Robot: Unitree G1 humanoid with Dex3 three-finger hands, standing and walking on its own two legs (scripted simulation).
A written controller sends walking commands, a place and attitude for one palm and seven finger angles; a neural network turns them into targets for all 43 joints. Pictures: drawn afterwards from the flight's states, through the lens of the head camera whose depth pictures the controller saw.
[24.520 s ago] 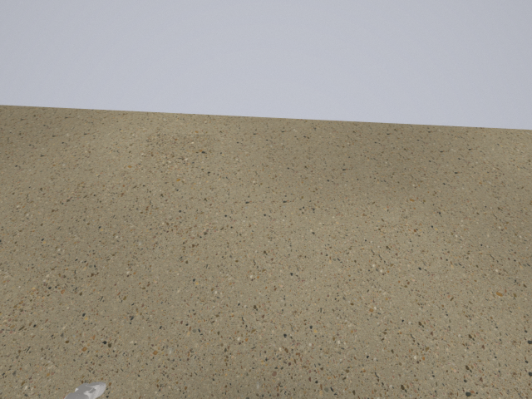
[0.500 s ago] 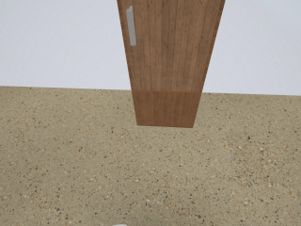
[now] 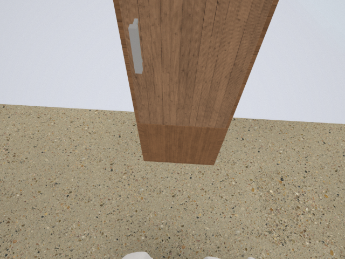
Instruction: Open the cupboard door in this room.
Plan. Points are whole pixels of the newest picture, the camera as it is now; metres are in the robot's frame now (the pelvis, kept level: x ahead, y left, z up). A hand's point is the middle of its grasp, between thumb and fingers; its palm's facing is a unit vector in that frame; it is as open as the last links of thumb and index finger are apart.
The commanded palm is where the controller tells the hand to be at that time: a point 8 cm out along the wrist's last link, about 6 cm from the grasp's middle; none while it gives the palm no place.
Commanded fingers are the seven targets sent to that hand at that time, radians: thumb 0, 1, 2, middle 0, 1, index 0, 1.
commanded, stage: take the last steps up to it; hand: left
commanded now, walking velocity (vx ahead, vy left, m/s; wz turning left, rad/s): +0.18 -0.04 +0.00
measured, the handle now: (137, 47) +0.68 +0.17 +0.10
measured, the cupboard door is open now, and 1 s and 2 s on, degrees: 0 0 0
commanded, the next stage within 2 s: come to a stop and stand still in 0.08 s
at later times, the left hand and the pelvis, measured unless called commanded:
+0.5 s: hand (132, 227) +0.21 +0.13 -0.14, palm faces +0.06 -0.96 -0.27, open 7.3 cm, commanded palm none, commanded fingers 0.00 0.90 0.90 -0.20 -0.30 -0.20 -0.30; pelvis +0.12 -0.06 +0.02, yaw +3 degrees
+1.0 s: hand out of the picture +0.06 +0.20 -0.16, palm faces +0.08 -0.97 -0.22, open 7.4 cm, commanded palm none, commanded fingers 0.00 0.90 0.90 -0.20 -0.30 -0.20 -0.30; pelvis +0.08 +0.01 +0.02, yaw +2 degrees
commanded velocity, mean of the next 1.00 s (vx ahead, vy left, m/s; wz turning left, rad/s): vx -0.07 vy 0.05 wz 0.00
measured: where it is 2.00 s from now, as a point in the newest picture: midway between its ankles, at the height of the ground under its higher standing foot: outside the picture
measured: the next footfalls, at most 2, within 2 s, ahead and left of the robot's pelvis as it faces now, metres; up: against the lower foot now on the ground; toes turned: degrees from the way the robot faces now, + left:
right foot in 0.28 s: +0.21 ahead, -0.17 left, +0.00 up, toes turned -6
left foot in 0.74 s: +0.15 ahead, +0.09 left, +0.00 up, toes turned +8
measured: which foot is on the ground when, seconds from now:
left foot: down 0.00-0.30, up 0.32-0.72, down 0.74-1.00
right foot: up 0.00-0.26, down 0.28-0.74, up 0.76-1.00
